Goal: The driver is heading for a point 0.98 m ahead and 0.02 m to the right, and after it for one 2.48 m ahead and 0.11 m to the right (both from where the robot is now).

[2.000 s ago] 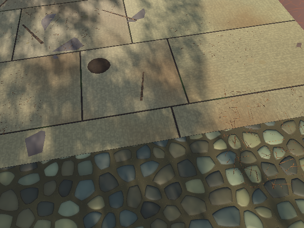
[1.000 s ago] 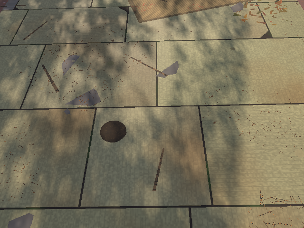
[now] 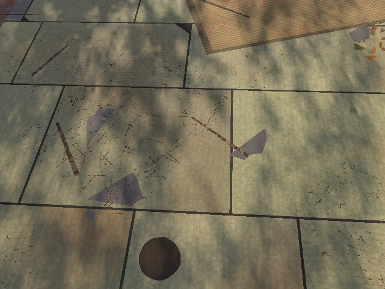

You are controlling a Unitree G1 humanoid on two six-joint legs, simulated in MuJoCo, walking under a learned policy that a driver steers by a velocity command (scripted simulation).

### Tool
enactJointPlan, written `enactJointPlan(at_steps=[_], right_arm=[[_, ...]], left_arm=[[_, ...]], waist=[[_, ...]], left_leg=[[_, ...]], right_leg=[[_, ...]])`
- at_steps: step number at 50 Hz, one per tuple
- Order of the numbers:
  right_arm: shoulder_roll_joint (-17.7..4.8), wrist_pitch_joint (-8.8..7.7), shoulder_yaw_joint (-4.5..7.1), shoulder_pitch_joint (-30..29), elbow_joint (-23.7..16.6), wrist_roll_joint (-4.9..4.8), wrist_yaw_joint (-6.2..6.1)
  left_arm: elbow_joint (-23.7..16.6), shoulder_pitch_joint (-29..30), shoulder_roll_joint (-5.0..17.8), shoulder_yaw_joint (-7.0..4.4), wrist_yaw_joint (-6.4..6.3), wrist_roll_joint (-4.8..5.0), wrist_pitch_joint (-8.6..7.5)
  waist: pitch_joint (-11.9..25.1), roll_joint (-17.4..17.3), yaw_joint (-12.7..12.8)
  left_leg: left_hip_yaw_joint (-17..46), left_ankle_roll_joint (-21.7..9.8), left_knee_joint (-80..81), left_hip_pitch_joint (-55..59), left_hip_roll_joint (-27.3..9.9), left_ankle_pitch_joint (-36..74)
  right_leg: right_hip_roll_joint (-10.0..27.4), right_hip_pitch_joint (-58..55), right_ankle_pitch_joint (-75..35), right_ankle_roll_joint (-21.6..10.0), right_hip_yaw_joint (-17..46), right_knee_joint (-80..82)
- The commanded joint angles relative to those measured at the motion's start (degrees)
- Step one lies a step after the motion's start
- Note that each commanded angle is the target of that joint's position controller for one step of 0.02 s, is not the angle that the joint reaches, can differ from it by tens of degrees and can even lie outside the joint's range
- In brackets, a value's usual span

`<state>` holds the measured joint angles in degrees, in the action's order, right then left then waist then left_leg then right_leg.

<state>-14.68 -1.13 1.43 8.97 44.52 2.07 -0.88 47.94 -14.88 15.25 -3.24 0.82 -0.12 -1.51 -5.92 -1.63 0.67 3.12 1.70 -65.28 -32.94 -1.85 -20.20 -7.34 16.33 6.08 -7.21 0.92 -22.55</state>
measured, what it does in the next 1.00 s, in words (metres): walks ahead, turning right: left foot, then right foot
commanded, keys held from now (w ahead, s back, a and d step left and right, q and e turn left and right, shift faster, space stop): e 0.24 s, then no key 0.28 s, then w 0.48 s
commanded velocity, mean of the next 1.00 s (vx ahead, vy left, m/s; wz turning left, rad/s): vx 0.17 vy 0.00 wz -0.25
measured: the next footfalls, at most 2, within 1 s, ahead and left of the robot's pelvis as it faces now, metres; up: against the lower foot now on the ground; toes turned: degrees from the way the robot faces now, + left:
left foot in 0.40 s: +0.15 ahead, +0.14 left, +0.00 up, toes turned -17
right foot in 0.82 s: +0.10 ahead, -0.06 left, +0.00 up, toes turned -14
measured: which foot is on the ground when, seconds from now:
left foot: up 0.00-0.38, down 0.40-0.82, up 0.84-1.00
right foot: down 0.00-0.40, up 0.42-0.80, down 0.82-1.00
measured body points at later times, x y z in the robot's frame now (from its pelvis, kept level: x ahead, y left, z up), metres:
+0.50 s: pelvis +0.08 +0.06 +0.00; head +0.11 +0.08 +0.45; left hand +0.24 +0.31 -0.13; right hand +0.15 -0.23 -0.09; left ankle +0.12 +0.15 -0.74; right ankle +0.03 -0.04 -0.69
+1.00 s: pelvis +0.16 +0.01 +0.01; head +0.16 +0.00 +0.46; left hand +0.24 +0.27 -0.12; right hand +0.16 -0.27 -0.13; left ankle +0.22 +0.13 -0.68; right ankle +0.07 -0.05 -0.74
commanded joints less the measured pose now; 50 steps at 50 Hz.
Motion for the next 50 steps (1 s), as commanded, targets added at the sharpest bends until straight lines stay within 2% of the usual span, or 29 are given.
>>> enactJointPlan(at_steps=[1, 4, 7, 9, 12, 16, 18, 19, 20, 21, 22, 23, 24, 26, 27, 29, 31, 33, 36, 38, 40, 41, 42, 43, 44, 45, 46, 48, 50], right_arm=[[-4.7, 1.47, 1.31, 8.1, -1.2, 0.02, -0.35], [-5.5, 2.29, 1.60, 3.4, -2.8, -0.17, -0.61], [-5.8, 2.65, 1.65, -0.3, -4.2, -0.49, -0.83], [-5.9, 2.53, 1.55, -1.9, -4.8, -0.74, -1.00], [-6.1, 2.02, 1.30, -3.0, -5.7, -1.36, -1.29], [-6.5, 1.27, 0.95, 0.0, -5.4, -2.24, -1.60], [-6.0, 0.79, 0.78, 3.9, -4.5, -2.08, -1.75], [-6.8, 0.33, 0.91, 5.3, -4.1, -1.39, -2.05], [-10.2, 0.11, 1.15, 3.2, -5.2, -0.49, -2.53], [-13.6, 0.74, 1.58, 1.0, -6.2, -0.68, -2.00], [-11.3, 0.84, 1.45, 4.1, -5.0, -1.22, -1.54], [-8.1, 0.63, 0.52, 2.8, -4.9, -1.45, -1.24], [-6.9, 0.62, 0.13, 0.5, -5.0, -1.29, -1.13], [-6.9, 0.44, -0.03, -0.1, -4.6, -1.01, -1.46], [-6.9, 0.40, -0.02, 1.9, -3.7, -0.88, -1.24], [-8.8, 0.54, 0.85, 6.2, -1.7, -1.02, -0.65], [-9.8, 0.83, 1.61, 8.7, -0.2, -1.05, -0.26], [-10.1, 0.65, 2.17, 10.2, 1.1, -0.80, 0.00], [-10.4, 0.01, 2.83, 11.1, 2.5, -0.67, 0.41], [-10.3, -0.03, 3.15, 9.6, 2.8, -0.93, 0.77], [-9.5, 0.25, 3.25, 7.5, 2.9, -1.59, 0.98], [-7.3, -0.13, 2.68, 6.2, 2.2, -1.54, 1.04], [-2.1, -0.65, 1.26, 3.6, 0.0, -1.31, 1.34], [-4.2, -1.04, 1.53, 0.6, -1.9, -0.98, 1.21], [-8.3, -1.06, 2.64, 0.1, -1.6, -0.23, 1.37], [-8.0, -1.24, 2.73, 2.6, -0.1, -0.43, 2.11], [-7.6, -1.34, 2.67, 4.5, 1.2, -0.56, 2.60], [-6.9, -1.17, 2.56, 3.9, 1.7, 0.22, 3.32], [-5.7, -0.93, 2.23, 1.2, 0.6, 0.34, 3.53]], left_arm=[[-3.6, -1.4, 9.4, -2.37, -0.35, -0.14, -0.21], [-4.0, -3.0, 9.6, -2.66, -0.87, -0.07, 0.91], [-4.4, -4.6, 9.9, -3.03, -1.38, -0.30, 1.82], [-4.7, -5.3, 10.0, -3.25, -1.59, -0.59, 2.27], [-5.2, -5.5, 10.4, -3.54, -1.63, -1.02, 2.75], [-5.9, -3.2, 9.9, -3.20, -1.49, -1.20, 3.17], [-6.3, -0.5, 9.6, -2.83, -1.65, -0.45, 3.49], [-6.6, 0.2, 8.5, -2.37, -1.88, 0.07, 3.45], [-7.0, -3.8, 4.3, -1.18, -1.90, -0.05, 3.24], [-6.9, -6.1, 6.1, -1.63, -2.42, -0.06, 3.61], [-5.8, -5.5, 9.1, -2.24, -2.51, -1.34, 3.96], [-5.0, -3.9, 9.1, -2.38, -2.26, -0.97, 4.12], [-4.4, -3.2, 8.3, -2.26, -2.04, -0.71, 4.35], [-3.6, -2.9, 7.3, -1.76, -1.35, -0.68, 4.77], [-3.0, -2.9, 6.7, -1.30, -1.13, -0.74, 4.78], [-3.0, -0.1, 6.2, -0.70, -0.64, -1.21, 4.51], [-3.5, 3.8, 6.6, -0.48, -0.05, -1.69, 3.98], [-3.5, 6.1, 6.0, -0.07, 0.20, -1.67, 3.08], [-2.9, 6.9, 4.9, 0.56, 0.16, -1.44, 1.53], [-1.8, 4.7, 4.3, 0.89, -0.13, -1.18, 0.66], [1.0, -1.5, 3.4, 1.05, -0.76, -1.34, -0.06], [2.5, -5.9, 5.3, 0.62, -1.33, -1.54, -0.61], [3.3, -11.8, 9.6, -0.08, -1.89, -2.19, -1.11], [3.9, -12.5, 15.3, -1.74, -1.76, -1.35, -1.02], [3.8, -9.5, 12.2, -1.25, -1.52, -1.35, -1.03], [2.8, -6.0, 9.1, -0.37, -1.10, -0.94, -1.43], [2.4, -4.2, 7.5, 0.04, -0.83, -0.96, -1.82], [3.2, -5.1, 6.5, 0.41, -0.83, -0.84, -2.74], [4.9, -7.7, 6.1, 0.53, -0.67, -0.48, -3.21]], waist=[[10.6, 4.0, -2.6], [10.3, 5.5, -0.6], [9.1, 6.4, 1.0], [8.4, 6.9, 1.8], [8.3, 7.7, 2.2], [9.4, 8.5, 1.2], [8.9, 8.0, -1.5], [8.7, 6.0, -2.1], [9.9, -6.2, 1.0], [8.7, -11.3, 1.9], [9.7, -7.2, 0.4], [7.8, -3.8, 1.0], [6.5, -3.3, 1.7], [7.2, -7.3, 1.6], [8.7, -7.3, 1.0], [8.1, -8.4, -1.6], [5.0, -8.7, -3.3], [3.4, -7.8, -3.9], [3.4, -6.7, -3.7], [3.2, -6.2, -1.9], [3.2, -3.9, 1.8], [4.7, -0.5, 3.8], [6.7, 11.0, 6.5], [0.2, 14.7, 6.9], [-4.7, 7.5, 4.4], [-4.6, 6.8, 2.0], [-3.7, 7.0, 0.7], [-1.4, 7.2, 0.3], [-0.8, 6.8, 0.4]], left_leg=[[-1.4, 1.4, 2.7, 4.1, 0.2, 3.5], [-0.5, 2.1, 6.4, 0.7, -0.3, 5.9], [0.9, 2.3, 10.2, -2.3, -0.2, 5.5], [1.6, 2.1, 13.0, -2.8, 0.4, 3.9], [2.0, 1.2, 17.2, -0.5, 2.1, 0.6], [0.8, -0.9, 25.9, 8.9, 3.6, -2.2], [0.2, -2.1, 39.6, 18.0, 3.8, 4.6], [2.8, -3.2, 47.2, 24.4, 0.8, 11.2], [15.5, -6.3, 51.0, 29.5, -12.2, 20.3], [25.7, -14.5, 49.0, 27.5, -21.0, 37.5], [25.2, -18.7, 47.6, 25.1, -21.7, 41.5], [19.8, -17.4, 47.2, 23.5, -17.7, 40.2], [14.4, -14.7, 47.3, 22.4, -13.6, 37.7], [9.0, -12.2, 46.4, 24.4, -9.3, 41.9], [8.1, -11.6, 47.2, 26.2, -8.2, 36.4], [11.0, -12.1, 50.7, 29.9, -8.0, 15.1], [14.9, -13.3, 54.5, 30.9, -8.8, -1.8], [16.3, -14.1, 55.9, 30.7, -9.7, -4.9], [16.2, -14.9, 56.0, 28.9, -10.2, -4.7], [14.3, -14.4, 55.2, 24.1, -9.3, -3.8], [10.9, -12.1, 50.3, 14.5, -6.6, -4.8], [8.6, -10.1, 44.7, 5.2, -4.6, -7.7], [0.9, -7.3, 28.3, -3.1, 1.1, -11.0], [-4.6, -6.6, 19.7, -12.6, 4.9, -10.8], [-1.0, -6.8, 14.1, -13.2, 0.4, -6.4], [-0.4, -6.4, 12.6, -12.2, -0.6, -2.2], [-0.9, -5.6, 12.0, -10.6, -1.5, 0.8], [-3.0, -4.1, 9.9, -9.0, -2.0, 5.3], [-4.5, -2.9, 9.7, -9.6, -2.2, 8.2]], right_leg=[[14.6, -2.7, -35.9, -7.4, 12.0, 4.3], [14.0, -4.9, -24.3, -5.2, 15.6, 4.6], [14.3, -8.2, -15.3, -4.6, 20.0, 4.4], [14.6, -9.9, -13.5, -5.0, 22.5, 3.6], [14.8, -11.3, -17.4, -5.6, 25.4, 1.2], [14.8, -10.7, -28.4, -4.8, 26.4, -2.3], [12.3, -7.6, -22.8, -1.6, 26.3, -4.2], [10.1, -3.4, -13.3, 1.2, 25.2, -6.2], [4.5, 1.4, 8.0, 4.5, 17.2, -15.4], [-4.0, 7.9, 30.1, 5.9, 8.3, -22.0], [-0.6, 5.9, 30.8, 6.5, 7.7, -31.1], [0.3, 5.5, 27.2, 6.9, 8.5, -33.7], [1.0, 4.9, 24.0, 7.7, 8.7, -34.1], [0.7, 4.3, 20.8, 9.0, 7.7, -33.3], [0.9, 3.9, 19.9, 9.3, 6.7, -30.9], [1.8, 6.7, 19.6, 9.3, 3.7, -26.7], [3.4, 9.7, 19.7, 9.0, 1.7, -23.5], [4.5, 9.6, 20.1, 8.3, 0.2, -19.9], [5.0, 5.6, 20.6, 6.3, -1.2, -14.2], [4.7, -1.7, 17.1, 4.4, -2.6, -7.0], [3.9, -15.8, 8.3, 2.5, -4.2, 3.8], [7.5, -26.2, 10.5, 1.6, 0.9, 4.4], [21.0, -32.1, 26.5, -0.3, 18.1, 12.3], [29.8, -25.8, 36.8, -6.0, 34.0, 18.9], [28.8, -21.3, 35.9, -7.6, 31.4, 18.2], [25.2, -20.4, 31.5, -6.2, 26.8, 18.2], [22.4, -20.1, 24.3, -4.8, 21.6, 18.6], [19.2, -20.0, 10.2, -4.1, 14.6, 18.3], [18.1, -19.7, -1.4, -4.3, 10.5, 17.4]])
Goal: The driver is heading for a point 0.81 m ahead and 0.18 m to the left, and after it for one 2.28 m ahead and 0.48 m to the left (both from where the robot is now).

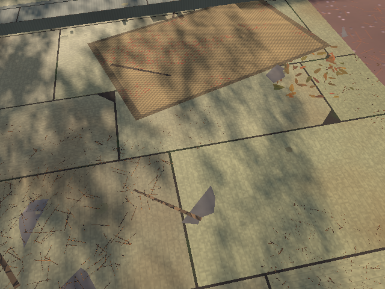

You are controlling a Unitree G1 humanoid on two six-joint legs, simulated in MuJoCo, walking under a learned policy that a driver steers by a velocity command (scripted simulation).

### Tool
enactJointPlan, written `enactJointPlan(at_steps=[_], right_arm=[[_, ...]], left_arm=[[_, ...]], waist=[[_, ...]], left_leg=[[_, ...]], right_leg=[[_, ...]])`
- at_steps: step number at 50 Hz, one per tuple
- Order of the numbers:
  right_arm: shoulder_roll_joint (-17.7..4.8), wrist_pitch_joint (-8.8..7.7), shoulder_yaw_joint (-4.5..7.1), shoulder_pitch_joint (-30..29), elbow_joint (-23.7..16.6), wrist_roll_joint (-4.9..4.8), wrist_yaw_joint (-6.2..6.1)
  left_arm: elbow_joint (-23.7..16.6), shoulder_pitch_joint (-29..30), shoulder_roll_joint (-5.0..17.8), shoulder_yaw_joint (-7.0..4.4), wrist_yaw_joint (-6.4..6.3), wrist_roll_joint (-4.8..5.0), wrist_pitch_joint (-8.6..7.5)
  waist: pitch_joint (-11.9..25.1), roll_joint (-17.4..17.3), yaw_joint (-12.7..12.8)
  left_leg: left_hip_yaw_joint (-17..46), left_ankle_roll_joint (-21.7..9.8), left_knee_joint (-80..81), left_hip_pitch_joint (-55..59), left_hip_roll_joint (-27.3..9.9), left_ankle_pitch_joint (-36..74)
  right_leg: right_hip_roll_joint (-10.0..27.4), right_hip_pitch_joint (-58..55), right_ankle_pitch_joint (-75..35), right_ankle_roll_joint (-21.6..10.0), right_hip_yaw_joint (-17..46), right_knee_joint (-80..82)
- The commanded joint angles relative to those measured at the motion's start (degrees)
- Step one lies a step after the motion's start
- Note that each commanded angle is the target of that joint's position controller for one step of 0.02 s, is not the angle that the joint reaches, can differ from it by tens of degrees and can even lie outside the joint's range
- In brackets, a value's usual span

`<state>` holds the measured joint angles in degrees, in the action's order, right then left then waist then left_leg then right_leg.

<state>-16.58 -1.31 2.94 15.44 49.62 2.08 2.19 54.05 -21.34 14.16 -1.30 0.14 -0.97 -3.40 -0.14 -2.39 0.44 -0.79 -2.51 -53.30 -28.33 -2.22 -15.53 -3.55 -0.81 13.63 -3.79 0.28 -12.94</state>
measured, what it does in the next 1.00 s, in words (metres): walks ahead: left foot, then right foot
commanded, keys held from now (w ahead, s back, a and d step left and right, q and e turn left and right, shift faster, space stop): w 0.58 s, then w+q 0.08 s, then q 0.34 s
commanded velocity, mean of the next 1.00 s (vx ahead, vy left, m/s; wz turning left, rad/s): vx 0.40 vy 0.00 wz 0.13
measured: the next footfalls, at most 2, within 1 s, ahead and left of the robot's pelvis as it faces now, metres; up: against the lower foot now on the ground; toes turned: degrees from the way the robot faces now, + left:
left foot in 0.26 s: +0.30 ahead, +0.12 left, +0.00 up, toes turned +4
right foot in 0.80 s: +0.60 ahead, -0.05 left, +0.00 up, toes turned +3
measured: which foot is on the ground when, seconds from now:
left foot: up 0.00-0.24, down 0.26-0.80, up 0.82-1.00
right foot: down 0.00-0.28, up 0.30-0.78, down 0.80-1.00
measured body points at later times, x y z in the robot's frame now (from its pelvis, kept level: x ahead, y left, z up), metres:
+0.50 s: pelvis +0.26 +0.06 +0.00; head +0.27 +0.07 +0.45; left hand +0.33 +0.32 -0.14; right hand +0.28 -0.20 -0.14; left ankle +0.26 +0.12 -0.75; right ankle +0.29 -0.09 -0.67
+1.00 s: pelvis +0.48 +0.02 -0.01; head +0.52 +0.01 +0.44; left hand +0.55 +0.29 -0.13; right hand +0.58 -0.24 -0.16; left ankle +0.42 +0.14 -0.66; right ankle +0.56 -0.05 -0.75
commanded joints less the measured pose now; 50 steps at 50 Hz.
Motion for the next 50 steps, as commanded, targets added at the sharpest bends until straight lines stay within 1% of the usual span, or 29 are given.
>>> enactJointPlan(at_steps=[1, 5, 8, 10, 11, 12, 13, 14, 15, 16, 17, 18, 20, 22, 26, 29, 34, 37, 38, 39, 40, 41, 42, 43, 44, 45, 46, 47, 50], right_arm=[[-3.3, -0.68, 0.54, -7.3, -5.3, 0.24, 0.53], [-1.4, -0.47, -0.63, -15.5, -8.5, -0.28, 0.83], [-1.8, -0.43, -0.77, -17.7, -9.7, -0.45, 0.53], [-2.6, -0.63, -0.34, -14.6, -9.0, -0.42, -0.14], [-3.6, -0.84, 0.19, -10.0, -7.5, -0.41, -0.68], [-4.7, -1.26, 0.87, -1.7, -4.7, -0.33, -1.27], [-6.9, -1.84, 1.82, 7.6, -1.7, 0.46, -2.06], [-13.3, -2.07, 3.38, 14.3, -0.8, 1.80, -2.68], [-13.2, -1.59, 3.33, 13.4, -0.4, -0.01, -1.88], [-10.8, -1.44, 2.87, 6.1, -1.1, -1.29, -1.65], [-6.7, -1.74, 1.82, 1.0, -2.0, -1.47, -1.44], [-4.3, -2.17, 1.11, -1.2, -1.7, -1.24, -1.38], [-2.3, -3.06, 0.36, -1.2, -0.3, -1.19, -1.54], [-2.8, -4.02, 0.47, 1.5, 1.3, -1.39, -1.45], [-3.0, -4.31, 0.43, 6.0, 3.7, -1.62, -1.50], [-2.8, -4.30, 0.17, 8.5, 5.1, -1.78, -1.60], [-3.0, -3.81, -0.06, 13.4, 7.4, -1.34, -2.36], [-4.1, -3.22, 0.22, 11.7, 7.2, -0.79, -2.99], [-4.7, -3.20, 0.44, 10.3, 6.7, -0.88, -3.11], [-5.0, -3.18, 0.56, 8.5, 6.2, -1.68, -3.01], [-3.6, -3.46, 0.22, 7.8, 4.4, -2.86, -3.02], [3.1, -3.13, -0.87, 14.5, 2.9, -4.65, -3.65], [-2.0, -1.85, 0.59, 17.0, 4.4, -4.14, -4.69], [-3.5, -1.08, 1.50, 13.6, 4.4, -2.99, -4.67], [-2.4, -0.66, 1.55, 10.0, 3.6, -2.13, -4.12], [-1.6, 0.03, 1.78, 7.9, 3.2, -1.36, -3.49], [-0.9, 1.03, 1.90, 7.9, 3.0, -0.67, -2.81], [0.0, 1.97, 1.91, 8.6, 2.9, -0.37, -2.39], [0.6, 3.74, 2.15, 7.7, 1.4, -0.48, -2.09]], left_arm=[[-0.4, -2.3, 7.0, -1.32, 0.05, 0.44, -1.41], [1.5, -4.5, 7.2, -1.14, -0.05, 0.21, -1.52], [2.8, -5.5, 8.4, -1.31, -0.44, 0.14, -1.63], [3.1, -4.1, 9.2, -1.40, -0.75, 0.10, -1.64], [3.3, -3.5, 9.7, -1.55, -0.89, -0.10, -1.54], [3.4, -2.9, 10.0, -1.62, -0.93, -0.12, -1.21], [3.1, -3.1, 9.4, -1.34, -0.87, 0.01, -1.15], [1.0, -7.6, 3.4, 0.15, -0.29, 1.39, -1.24], [1.8, -8.8, 5.2, -0.76, -0.21, 0.91, -1.23], [0.6, -4.1, 7.9, -1.69, -0.20, 0.01, -1.06], [-0.1, -0.8, 7.1, -1.47, 0.26, -0.12, -1.36], [-0.1, 0.3, 5.5, -1.24, 0.55, -0.06, -1.26], [0.7, -1.4, 3.8, -0.91, 1.10, -1.18, 0.18], [0.4, -0.4, 3.0, -0.88, 1.57, -1.21, 0.97], [-3.0, 9.7, 3.3, -0.96, 1.93, -1.14, 1.45], [-5.3, 16.4, 2.2, -0.51, 2.10, -0.83, 1.09], [-8.4, 24.2, 1.9, -0.07, 1.71, -0.72, 0.58], [-7.9, 20.6, 2.9, -0.35, 0.66, -0.48, -0.58], [-6.4, 15.8, 4.3, -0.86, 0.12, -0.46, -1.07], [-4.4, 8.7, 5.8, -1.49, -0.47, -0.86, -1.92], [-3.0, 0.9, 9.5, -2.48, -1.23, -2.20, -2.81], [-4.0, -2.3, 14.5, -3.57, -1.13, -3.13, -2.50], [-5.2, -1.3, 12.8, -3.67, -0.69, -0.13, -1.09], [-6.5, 3.5, 8.7, -2.71, -0.79, 0.31, -0.54], [-7.2, 8.0, 5.1, -1.64, -1.15, 0.15, -0.39], [-7.1, 9.5, 3.3, -1.07, -1.67, -0.02, -0.33], [-6.9, 10.1, 3.1, -0.97, -2.22, 0.14, -0.20], [-6.8, 9.9, 3.5, -1.09, -2.37, 0.01, -0.23], [-7.3, 10.8, 5.0, -1.62, -2.18, -0.42, -0.60]], waist=[[-6.8, 7.5, 0.9], [-8.0, 8.2, 2.3], [-8.2, 8.1, 2.1], [-6.3, 8.0, -0.1], [-3.4, 8.2, -2.3], [1.3, 7.0, -5.9], [6.7, 5.2, -9.4], [15.3, -6.3, -8.5], [18.9, -9.8, -7.2], [8.8, -4.6, -4.2], [2.3, -0.9, -2.9], [-1.0, -0.1, -1.2], [-2.3, -1.4, 1.3], [-2.3, -1.0, 1.7], [-5.6, -0.1, 0.2], [-6.1, 0.1, -1.3], [-6.3, -0.2, -3.7], [-3.9, -2.0, -1.8], [-1.7, -2.8, -0.1], [1.7, -1.7, 3.3], [8.2, 1.3, 5.6], [19.1, 14.2, 3.3], [26.1, 11.8, 3.5], [19.0, 7.1, 1.7], [11.2, 6.7, 0.6], [6.2, 7.4, -0.3], [4.0, 8.6, -1.4], [3.9, 8.7, -2.1], [4.7, 8.2, -3.8]], left_leg=[[-1.3, 1.9, -0.9, -14.5, -1.9, 4.7], [-3.6, 2.1, 10.0, -9.7, -1.0, 9.9], [-4.3, -0.2, 16.9, -4.8, 0.4, 10.6], [-4.8, -2.4, 19.4, 1.1, 2.2, 8.3], [-5.0, -3.4, 20.2, 6.8, 3.9, 6.4], [-5.6, -4.6, 23.4, 16.4, 5.6, 6.7], [-2.1, -6.2, 24.8, 30.4, 2.2, 5.7], [21.6, -10.9, 27.8, 46.4, -15.1, -6.8], [43.0, -14.7, 38.0, 46.2, -21.7, -8.3], [35.6, -13.5, 38.9, 37.6, -19.3, -11.7], [27.8, -12.7, 40.8, 28.9, -17.2, -9.6], [21.9, -10.9, 43.0, 23.0, -14.1, -5.5], [14.7, -9.4, 44.9, 16.9, -10.8, 3.1], [11.5, -10.1, 46.2, 16.5, -9.9, 8.5], [7.8, -10.2, 49.3, 19.8, -8.6, 10.4], [4.7, -9.2, 48.6, 21.9, -7.1, 16.5], [6.1, -9.0, 43.0, 28.7, -7.8, 31.1], [6.6, -6.8, 33.9, 30.5, -7.1, 48.0], [7.3, -5.6, 29.2, 30.7, -6.2, 51.7], [6.4, -4.1, 20.6, 28.6, -3.9, 49.8], [5.6, -2.6, 8.0, 19.0, -1.2, 34.3], [0.4, -0.9, -12.1, 3.3, 7.4, -14.8], [3.6, -0.9, -21.2, 0.7, 8.0, -21.8], [4.9, -0.6, -22.1, -0.9, 4.9, -17.4], [3.9, 0.2, -19.6, -2.4, 2.9, -13.9], [3.7, 1.0, -17.6, -2.3, 1.5, -11.6], [3.2, 1.8, -16.1, -0.3, 0.8, -9.9], [2.3, 2.3, -16.2, 2.0, 1.3, -8.7], [1.3, 2.9, -13.9, 2.6, 1.3, -6.5]], right_leg=[[13.9, -1.9, -12.9, -7.8, 9.7, 7.6], [12.9, 1.4, -22.6, -7.3, 5.6, 7.0], [15.0, -0.5, -28.3, -6.7, 5.3, 6.2], [15.8, -2.5, -40.6, -5.5, 4.1, 1.3], [15.7, -3.4, -49.3, -4.5, 3.2, -4.7], [14.3, -2.4, -53.2, -3.6, 1.7, -14.9], [11.9, 5.6, -43.7, -2.7, 0.3, -28.1], [5.2, 22.5, -15.8, -0.6, -2.9, -49.5], [-1.9, 30.7, 15.1, -0.9, 2.6, -61.7], [2.5, 34.9, 11.1, -1.9, 5.2, -64.1], [5.1, 34.7, 6.3, -2.1, 4.2, -61.2], [7.2, 32.7, 4.0, -2.2, 3.4, -57.3], [8.7, 27.8, 2.6, -1.1, 2.7, -53.3], [9.1, 28.5, 0.8, -0.2, 1.4, -51.3], [10.8, 37.7, -7.1, 2.0, -0.5, -42.7], [9.9, 38.1, -12.9, 2.9, -2.3, -32.9], [6.9, 36.4, -14.6, 3.1, -3.5, -22.7], [3.6, 28.7, -10.6, 1.7, -3.1, -18.7], [2.3, 23.1, -10.0, 0.9, -2.8, -16.5], [2.4, 13.9, -16.2, -0.1, -2.9, -11.0], [10.7, -1.4, -33.0, -1.9, 2.7, -12.9], [31.6, -19.8, -65.5, -8.9, 19.6, -19.5], [32.7, -18.8, -67.5, -13.3, 24.0, -18.0], [29.3, -11.0, -59.3, -11.9, 17.6, -14.8], [25.8, -3.4, -51.6, -9.8, 12.3, -11.5], [23.3, 2.7, -46.9, -8.3, 8.5, -8.8], [21.7, 7.6, -42.8, -7.7, 5.4, -6.6], [21.0, 10.7, -41.9, -7.8, 3.4, -5.6], [21.5, 14.3, -36.5, -9.3, -0.4, -4.0]])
